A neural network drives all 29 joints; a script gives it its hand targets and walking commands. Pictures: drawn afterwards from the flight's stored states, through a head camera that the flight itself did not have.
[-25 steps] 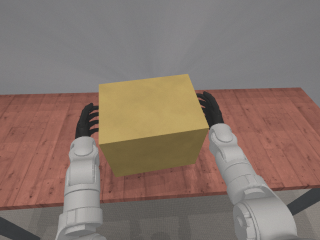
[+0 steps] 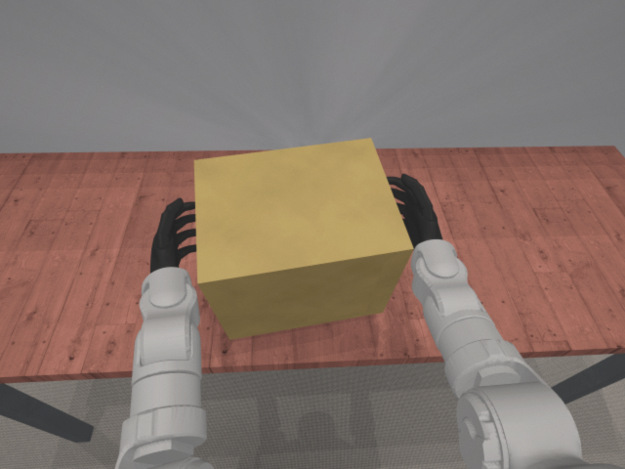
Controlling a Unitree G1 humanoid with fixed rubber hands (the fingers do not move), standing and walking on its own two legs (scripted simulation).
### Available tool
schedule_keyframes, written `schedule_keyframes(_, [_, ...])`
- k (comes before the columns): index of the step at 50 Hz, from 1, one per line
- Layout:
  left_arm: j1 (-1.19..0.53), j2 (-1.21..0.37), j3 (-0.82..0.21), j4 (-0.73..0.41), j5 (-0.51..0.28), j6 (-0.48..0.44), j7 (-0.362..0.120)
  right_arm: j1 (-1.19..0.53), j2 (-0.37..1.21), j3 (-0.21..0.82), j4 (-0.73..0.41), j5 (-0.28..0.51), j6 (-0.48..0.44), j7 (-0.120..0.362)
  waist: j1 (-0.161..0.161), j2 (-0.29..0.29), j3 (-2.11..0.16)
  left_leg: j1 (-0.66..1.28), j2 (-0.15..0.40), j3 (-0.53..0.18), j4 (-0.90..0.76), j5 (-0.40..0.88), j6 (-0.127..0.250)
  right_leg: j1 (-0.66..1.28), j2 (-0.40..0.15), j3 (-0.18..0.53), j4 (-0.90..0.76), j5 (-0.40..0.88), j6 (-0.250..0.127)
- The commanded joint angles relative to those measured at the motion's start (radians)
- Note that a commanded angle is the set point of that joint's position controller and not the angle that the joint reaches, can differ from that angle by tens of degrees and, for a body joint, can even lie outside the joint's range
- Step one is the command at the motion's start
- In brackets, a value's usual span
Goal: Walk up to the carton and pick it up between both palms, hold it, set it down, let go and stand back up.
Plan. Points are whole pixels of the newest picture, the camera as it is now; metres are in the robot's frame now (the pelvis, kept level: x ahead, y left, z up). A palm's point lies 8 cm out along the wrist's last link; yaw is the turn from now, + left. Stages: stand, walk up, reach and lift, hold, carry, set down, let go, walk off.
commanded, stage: set down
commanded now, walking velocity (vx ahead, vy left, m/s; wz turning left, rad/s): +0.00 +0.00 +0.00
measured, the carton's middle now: (297, 243) +0.42 +0.06 +0.02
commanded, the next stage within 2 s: none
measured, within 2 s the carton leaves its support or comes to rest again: rests again in 1.28 s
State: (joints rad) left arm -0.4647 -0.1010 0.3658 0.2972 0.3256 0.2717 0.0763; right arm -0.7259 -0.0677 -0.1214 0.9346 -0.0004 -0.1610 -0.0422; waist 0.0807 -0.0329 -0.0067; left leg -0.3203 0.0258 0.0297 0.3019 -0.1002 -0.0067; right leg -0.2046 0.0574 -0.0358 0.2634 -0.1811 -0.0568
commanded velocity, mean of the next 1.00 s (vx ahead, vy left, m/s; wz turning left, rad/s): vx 0.00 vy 0.00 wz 0.00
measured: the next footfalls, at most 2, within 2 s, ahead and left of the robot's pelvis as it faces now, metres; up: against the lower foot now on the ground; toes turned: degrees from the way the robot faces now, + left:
none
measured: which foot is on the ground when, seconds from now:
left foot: down 0.00-1.00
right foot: down 0.00-1.00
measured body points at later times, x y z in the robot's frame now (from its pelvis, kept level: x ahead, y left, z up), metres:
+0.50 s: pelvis +0.00 -0.01 +0.00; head +0.06 +0.00 +0.44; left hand +0.35 +0.22 +0.04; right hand +0.45 -0.10 +0.07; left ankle +0.02 +0.12 -0.75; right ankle -0.04 -0.08 -0.75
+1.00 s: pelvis +0.00 -0.01 +0.00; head +0.06 +0.01 +0.44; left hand +0.35 +0.22 +0.04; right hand +0.45 -0.09 +0.07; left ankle +0.02 +0.12 -0.75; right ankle -0.04 -0.08 -0.75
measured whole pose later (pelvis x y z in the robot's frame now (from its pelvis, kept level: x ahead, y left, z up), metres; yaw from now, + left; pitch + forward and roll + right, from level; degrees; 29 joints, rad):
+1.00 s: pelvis +0.00 -0.01 +0.00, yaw +0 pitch +10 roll +0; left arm -0.47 -0.14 0.48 0.52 0.33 0.01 0.11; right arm -0.82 -0.07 -0.21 1.10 -0.14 -0.23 0.00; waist 0.12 -0.04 -0.06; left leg -0.37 0.03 0.03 0.30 -0.10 -0.01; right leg -0.27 0.06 -0.04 0.30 -0.20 -0.06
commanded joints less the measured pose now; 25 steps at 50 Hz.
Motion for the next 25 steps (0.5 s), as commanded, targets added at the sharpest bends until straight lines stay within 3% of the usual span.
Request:
schedule_keyframes(1, [-0.592,-0.428,-0.275,0.079,-0.038,-0.126,-0.049,-0.703,0.37,0.09,-0.167,-0.098,-0.065,0.196,0.169,0.034,-0.612,0.361,0.042,0.063,0.064,0.465,-0.002,-0.13,-0.022,-0.043,-0.041,0.079,0.002])
schedule_keyframes(2, [-0.605,-0.439,-0.277,0.074,-0.048,-0.141,-0.047,-0.702,0.375,0.113,-0.186,-0.102,-0.076,0.196,0.175,0.015,-0.622,0.355,0.038,0.058,0.058,0.471,0.007,-0.108,-0.023,-0.038,-0.027,0.119,0.001])
schedule_keyframes(3, [-0.603,-0.426,-0.261,0.09,-0.042,-0.155,-0.049,-0.698,0.417,0.13,-0.2,-0.107,-0.071,0.197,0.208,0.001,-0.672,0.304,0.031,0.08,0.061,0.437,0.016,-0.08,-0.03,-0.019,-0.018,0.126,0.01])
schedule_keyframes(5, [-0.668,-0.419,-0.25,0.075,-0.033,-0.17,-0.043,-0.718,0.392,0.075,-0.13,-0.127,-0.07,0.216,0.196,0.039,-0.652,0.284,0.026,0.079,0.051,0.391,0.021,-0.102,-0.036,-0.026,-0.025,0.043,0.008])
schedule_keyframes(7, [-0.694,-0.434,-0.243,0.107,-0.034,-0.191,-0.042,-0.703,0.414,0.056,-0.076,-0.126,-0.061,0.215,0.197,0.047,-0.643,0.298,0.031,0.086,0.049,0.372,0.01,-0.116,-0.035,-0.021,-0.021,0.028,0.008])
schedule_keyframes(8, [-0.706,-0.435,-0.251,0.086,-0.04,-0.198,-0.042,-0.723,0.41,0.054,-0.094,-0.141,-0.073,0.215,0.178,0.049,-0.653,0.294,0.032,0.082,0.058,0.38,0.005,-0.108,-0.035,-0.027,-0.018,0.062,0.011])
schedule_keyframes(9, [-0.698,-0.42,-0.242,0.087,-0.044,-0.203,-0.043,-0.717,0.448,0.065,-0.093,-0.141,-0.07,0.214,0.201,0.01,-0.637,0.253,0.028,0.087,0.046,0.356,0.017,-0.079,-0.041,-0.016,-0.002,0.087,0.029])
schedule_keyframes(10, [-0.73,-0.429,-0.244,0.094,-0.058,-0.217,-0.042,-0.732,0.434,0.062,-0.122,-0.154,-0.085,0.213,0.178,-0.005,-0.672,0.233,0.016,0.085,0.05,0.341,0.02,-0.059,-0.048,-0.016,-0.001,0.096,0.031])
schedule_keyframes(11, [-0.726,-0.438,-0.251,0.105,-0.05,-0.226,-0.037,-0.752,0.431,0.056,-0.116,-0.16,-0.09,0.212,0.204,0.029,-0.713,0.243,0.023,0.088,0.055,0.356,0.008,-0.069,-0.041,-0.018,0.003,0.102,0.027])
schedule_keyframes(12, [-0.741,-0.434,-0.237,0.103,-0.046,-0.233,-0.035,-0.712,0.429,0.026,-0.052,-0.179,-0.084,0.212,0.162,0.011,-0.677,0.199,0.014,0.085,0.053,0.344,0.012,-0.053,-0.051,-0.016,0.006,0.148,0.031])
schedule_keyframes(13, [-0.758,-0.424,-0.232,0.091,-0.045,-0.237,-0.042,-0.676,0.421,0.031,-0.019,-0.181,-0.074,0.209,0.158,0.013,-0.671,0.223,0.016,0.082,0.048,0.344,0.013,-0.047,-0.054,-0.014,0.004,0.131,0.041])
schedule_keyframes(14, [-0.754,-0.423,-0.235,0.081,-0.044,-0.243,-0.044,-0.663,0.444,0.023,-0.014,-0.175,-0.068,0.205,0.159,0.039,-0.685,0.195,0.013,0.088,0.045,0.329,0.01,-0.038,-0.062,-0.006,0.011,0.128,0.035])
schedule_keyframes(15, [-0.725,-0.406,-0.209,0.131,-0.034,-0.241,-0.048,-0.666,0.444,0.029,0.005,-0.184,-0.063,0.207,0.162,0.0,-0.655,0.15,0.008,0.092,0.035,0.311,0.022,0.005,-0.062,-0.001,0.013,0.149,0.04])
schedule_keyframes(16, [-0.72,-0.406,-0.19,0.148,-0.026,-0.246,-0.048,-0.703,0.473,0.038,-0.006,-0.17,-0.07,0.206,0.188,0.005,-0.64,0.148,0.011,0.085,0.033,0.305,0.019,0.015,-0.065,0.01,0.025,0.187,0.051])
schedule_keyframes(17, [-0.713,-0.395,-0.17,0.154,-0.008,-0.239,-0.053,-0.658,0.454,0.017,0.041,-0.183,-0.053,0.208,0.176,0.009,-0.583,0.133,0.009,0.095,0.009,0.254,0.021,0.026,-0.072,0.001,0.013,0.131,0.054])
schedule_keyframes(18, [-0.702,-0.407,-0.19,0.171,-0.009,-0.239,-0.064,-0.642,0.463,0.007,0.05,-0.187,-0.064,0.202,0.139,0.019,-0.559,0.15,0.01,0.085,0.022,0.286,0.013,0.027,-0.069,-0.001,0.03,0.189,0.054])
schedule_keyframes(19, [-0.69,-0.401,-0.182,0.158,-0.016,-0.251,-0.065,-0.667,0.465,0.037,0.016,-0.175,-0.068,0.203,0.169,-0.024,-0.624,0.145,0.015,0.093,0.032,0.33,0.012,0.055,-0.06,0.004,0.044,0.249,0.054])
schedule_keyframes(20, [-0.673,-0.391,-0.135,0.173,0.011,-0.251,-0.068,-0.625,0.464,0.038,0.049,-0.189,-0.059,0.201,0.172,-0.019,-0.561,0.095,0.004,0.094,0.02,0.284,0.021,0.098,-0.082,0.02,0.047,0.275,0.069])
schedule_keyframes(22, [-0.682,-0.406,-0.166,0.18,-0.008,-0.264,-0.076,-0.655,0.475,0.075,0.002,-0.171,-0.08,0.198,0.176,-0.017,-0.614,0.101,0.007,0.083,0.024,0.325,0.014,0.117,-0.083,0.023,0.066,0.361,0.078])
schedule_keyframes(23, [-0.698,-0.419,-0.185,0.163,-0.008,-0.27,-0.073,-0.669,0.481,0.062,0.036,-0.166,-0.086,0.196,0.166,0.004,-0.61,0.102,0.003,0.077,0.034,0.342,0.007,0.101,-0.084,0.019,0.059,0.363,0.076])
schedule_keyframes(24, [-0.678,-0.411,-0.163,0.18,-0.007,-0.275,-0.079,-0.615,0.499,0.07,0.051,-0.177,-0.079,0.19,0.15,-0.01,-0.616,0.093,0.005,0.078,0.035,0.326,0.012,0.126,-0.091,0.026,0.078,0.416,0.086])
schedule_keyframes(25, [-0.673,-0.433,-0.178,0.165,-0.011,-0.29,-0.083,-0.636,0.495,0.073,0.042,-0.191,-0.105,0.186,0.141,-0.012,-0.662,0.114,0.002,0.072,0.051,0.401,0.007,0.133,-0.087,0.02,0.083,0.484,0.077])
